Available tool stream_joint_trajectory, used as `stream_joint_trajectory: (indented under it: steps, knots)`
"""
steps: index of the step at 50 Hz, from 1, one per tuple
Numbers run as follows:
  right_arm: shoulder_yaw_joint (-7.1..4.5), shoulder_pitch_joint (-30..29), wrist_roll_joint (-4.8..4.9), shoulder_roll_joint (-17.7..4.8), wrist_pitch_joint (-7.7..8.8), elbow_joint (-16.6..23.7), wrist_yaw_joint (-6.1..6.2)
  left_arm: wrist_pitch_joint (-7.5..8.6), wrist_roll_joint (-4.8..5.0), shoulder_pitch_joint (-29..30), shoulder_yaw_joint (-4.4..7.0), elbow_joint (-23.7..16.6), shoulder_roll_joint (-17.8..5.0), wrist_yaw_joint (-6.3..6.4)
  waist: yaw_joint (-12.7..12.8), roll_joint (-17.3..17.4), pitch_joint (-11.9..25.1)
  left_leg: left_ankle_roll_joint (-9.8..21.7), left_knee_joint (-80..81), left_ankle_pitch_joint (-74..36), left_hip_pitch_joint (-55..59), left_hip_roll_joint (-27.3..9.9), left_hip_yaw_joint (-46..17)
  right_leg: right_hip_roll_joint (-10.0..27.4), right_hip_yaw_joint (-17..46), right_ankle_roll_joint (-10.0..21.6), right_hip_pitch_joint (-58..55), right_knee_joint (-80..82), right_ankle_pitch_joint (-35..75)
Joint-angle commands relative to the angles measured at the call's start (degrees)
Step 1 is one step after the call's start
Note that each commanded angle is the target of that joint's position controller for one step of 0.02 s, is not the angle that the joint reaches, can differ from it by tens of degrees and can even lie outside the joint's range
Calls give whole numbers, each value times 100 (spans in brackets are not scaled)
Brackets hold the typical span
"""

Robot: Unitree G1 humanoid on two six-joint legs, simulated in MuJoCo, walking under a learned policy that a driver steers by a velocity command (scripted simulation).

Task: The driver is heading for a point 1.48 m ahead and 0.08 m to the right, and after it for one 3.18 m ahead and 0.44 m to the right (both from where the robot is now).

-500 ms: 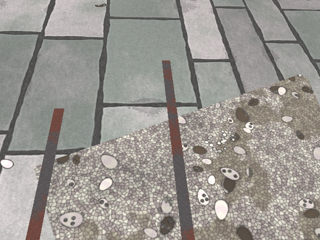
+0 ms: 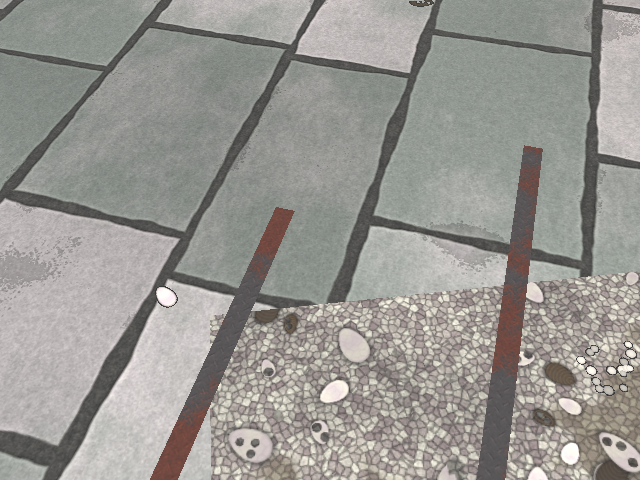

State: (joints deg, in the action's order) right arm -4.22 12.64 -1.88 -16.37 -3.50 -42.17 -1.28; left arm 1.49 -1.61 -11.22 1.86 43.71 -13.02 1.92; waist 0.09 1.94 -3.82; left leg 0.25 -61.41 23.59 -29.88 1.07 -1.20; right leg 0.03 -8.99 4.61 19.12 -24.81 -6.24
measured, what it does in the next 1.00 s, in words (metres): walks ahead: left foot, then right foot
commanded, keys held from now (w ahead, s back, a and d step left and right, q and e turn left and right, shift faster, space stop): no key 0.10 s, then w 0.90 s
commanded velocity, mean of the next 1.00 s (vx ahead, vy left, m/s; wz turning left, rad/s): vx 0.34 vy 0.00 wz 0.12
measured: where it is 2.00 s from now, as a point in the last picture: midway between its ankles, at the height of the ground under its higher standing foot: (337, 283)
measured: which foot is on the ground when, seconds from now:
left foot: up 0.00-0.14, down 0.16-0.64, up 0.66-1.00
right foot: down 0.00-0.18, up 0.20-0.62, down 0.64-1.00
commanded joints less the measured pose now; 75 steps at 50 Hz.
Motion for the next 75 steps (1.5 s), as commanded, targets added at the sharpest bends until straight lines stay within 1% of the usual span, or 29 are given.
stream_joint_trajectory:
  steps: [1, 5, 7, 8, 9, 10, 11, 13, 15, 25, 30, 31, 32, 33, 34, 36, 38, 43, 52, 55, 57, 58, 59, 60, 61, 63, 65, 67, 75]
  knots:
    - [53, 405, 9, -103, -58, 284, -69, 22, -14, 62, 173, -321, -732, -25, -123, -873, 736, 72, 726, -105, 745, -102, 91, 1509, 1143, 922, -31, 1130, -72]
    - [126, 251, 51, -118, -6, 362, -43, -113, -9, -137, 227, -213, -951, -99, -4, -860, 747, 184, 1897, 22, 1344, 68, 327, 1566, 1165, 877, -56, 957, -610]
    - [159, 698, -3, -92, 101, 214, -58, -194, 79, -227, 253, -156, -1012, -144, -219, -674, 802, 438, 3082, -257, 2474, 233, 493, 1408, 1035, 578, 568, 831, -2201]
    - [149, 986, -6, -170, 154, 90, -66, -228, 64, -242, 214, -159, -814, -171, -342, -383, 647, 603, 3685, 110, 3035, 142, 193, 1123, 815, 241, 1150, 495, -3055]
    - [115, 1334, -56, -474, 203, 49, -25, -224, 23, -195, 60, -311, -227, -246, -448, 1011, 604, 877, 4850, 1879, 3423, -1289, -1753, 538, 95, -161, 1953, -1268, -3290]
    - [-101, 1145, 3, -1257, 198, 167, 81, -221, -3, 102, 88, -505, -367, -241, -543, 1676, -190, 1489, 5919, 3278, 2359, -2358, -3660, -110, 219, -309, 2830, -2097, -2603]
    - [-11, 947, -14, -859, 215, 80, 188, -209, -39, 354, 241, -514, -875, -279, -390, 849, -639, 1434, 5934, 2731, 1966, -2032, -3115, 295, 848, -314, 2564, -2500, -1796]
    - [81, 466, 35, -582, 381, 93, 178, -151, 12, -228, 275, -186, -829, -414, 99, 644, -350, 1101, 5825, 1154, 2157, -1453, -2117, 227, 851, -372, 2204, -2643, -1028]
    - [106, 465, 87, -427, 568, 63, 151, -123, -86, -515, 308, 90, -782, -469, 151, 365, 57, 1032, 5666, 141, 2459, -1156, -1430, 233, 732, -401, 1958, -3022, -653]
    - [-16, 1415, 66, -525, 807, -559, 158, -25, -31, 736, 199, -266, -461, -479, -364, 446, -230, 1263, 5535, -689, 2906, -1393, -1030, 379, 684, -489, 1944, -1461, -313]
    - [-69, 1175, 73, -714, 830, -692, 141, 96, -4, 155, 232, -199, -537, -399, 45, 320, -164, 1060, 4749, -1686, 2262, -1417, -818, 77, 366, -101, 108, -569, -666]
    - [-44, 1152, 57, -654, 835, -728, 131, 162, -22, -535, 296, 50, -638, -330, 345, 34, 137, 934, 3822, -2527, 1971, -1125, -536, -106, 344, -19, -907, -324, -666]
    - [35, 1120, 46, -441, 849, -680, 113, 254, -104, -1540, 411, 302, -1007, -239, 753, -626, 841, 745, 2148, -2460, 1358, -674, -52, 576, 1198, 192, -2196, -12, -1319]
    - [172, 1436, 173, 133, 879, -459, 79, 290, -160, -2283, 577, 398, -1858, -207, 768, -2221, 1457, 399, 50, -104, -449, 281, 542, 2253, 4020, 779, -3530, 904, -2670]
    - [64, 1274, 8, -316, 868, -552, 87, 253, -9, -1993, 496, 423, -1532, -238, 608, -1506, 1179, 514, -673, 470, -968, 226, -224, 2312, 5040, 901, -3008, 1491, -2977]
    - [60, 792, 69, -334, 886, -535, -13, 260, 7, -921, 319, 211, -876, -304, 198, -481, 317, 613, -635, -616, -921, -410, -270, 1841, 3438, 691, -1910, 1394, -2134]
    - [79, 784, -27, -209, 781, -620, -62, 329, 55, -700, 204, 248, -549, -298, -17, -663, 178, 498, -245, -1024, -571, -636, -99, 1329, 2415, 459, -1458, 1577, -892]
    - [137, 225, -63, -16, 612, -539, -129, 455, 140, -1325, 165, 652, -535, -267, -45, -556, 71, 232, 59, -1581, -1038, -679, 250, 1105, 1511, 572, -1633, 1632, 1489]
    - [289, -1523, 36, 118, 655, -85, -107, 440, 102, -1896, 97, 1153, -574, -165, 234, -570, -276, 347, 2680, -2468, -478, -314, 665, 1102, 1053, 527, -2099, 1629, 2657]
    - [209, -1058, 29, -50, 702, -237, -25, 409, 54, -1694, 112, 1234, -683, -106, -78, -622, -12, 652, 2941, -1857, 267, -8, 715, 1226, 969, 448, -2559, 847, 4313]
    - [72, 422, -2, -285, 782, -741, 82, 345, 32, -1558, 131, 1263, -775, -101, -702, -517, 780, 928, 3394, -1761, 1987, 231, 742, 1022, 777, 305, -2326, -976, 4663]
    - [-48, 1355, -139, -655, 819, -947, 153, 344, 76, -1580, 79, 1139, -643, -118, -1004, -180, 1411, 1207, 3425, -1217, 3441, -716, -269, 798, 638, 244, -1230, -2552, 2967]
    - [-198, 1664, -223, -1184, 801, -973, 166, 332, 298, -2339, -45, 1049, 17, -198, -624, 1149, 2176, 2138, 3837, -707, 5091, -2516, -3280, -309, 425, -22, 972, -4991, -1387]
    - [-154, 1275, 67, -852, 731, -954, 102, 325, 141, -1910, 118, 1108, -607, -165, -650, 332, 1994, 2071, 4470, -449, 4714, -2374, -3949, -327, 1191, 77, 1579, -5473, -2156]
    - [-85, 630, 130, -628, 733, -888, 93, 354, 130, -1347, 148, 886, -638, -178, -388, 194, 1009, 1842, 4619, -524, 3839, -2157, -2842, 23, 1246, 117, 1831, -5269, -1590]
    - [34, 250, 101, -152, 825, -936, 79, 335, 62, -1030, 133, 877, -473, -213, -86, -96, 357, 1470, 4953, -1543, 2602, -1666, -1755, 368, 1206, 90, 1392, -4610, -1128]
    - [109, 340, 109, 56, 904, -1118, 103, 172, -53, -1229, 96, 960, -243, -287, 161, 53, 290, 1273, 5161, -1996, 2033, -1364, -1160, 475, 1145, -39, 887, -4203, -1021]
    - [83, 587, 146, -77, 985, -1276, 102, 83, -73, -1089, 89, 923, -171, -343, 223, 61, 213, 1306, 5328, -2245, 1919, -1263, -860, 538, 1021, -138, 992, -3944, -855]
    - [103, 1350, 140, -182, 967, -1589, 102, 67, 22, 799, 34, 364, -183, -374, -202, 91, -184, 1144, 5596, -2676, 2499, -1033, -267, 605, 616, -374, 1752, -1818, 611]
